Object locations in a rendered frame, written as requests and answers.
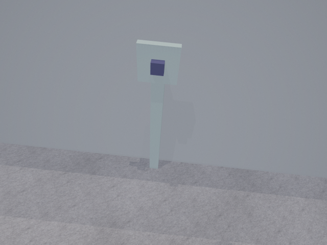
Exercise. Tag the button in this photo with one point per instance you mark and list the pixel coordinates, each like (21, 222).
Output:
(157, 67)

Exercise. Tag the panel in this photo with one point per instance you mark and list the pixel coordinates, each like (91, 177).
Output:
(170, 52)

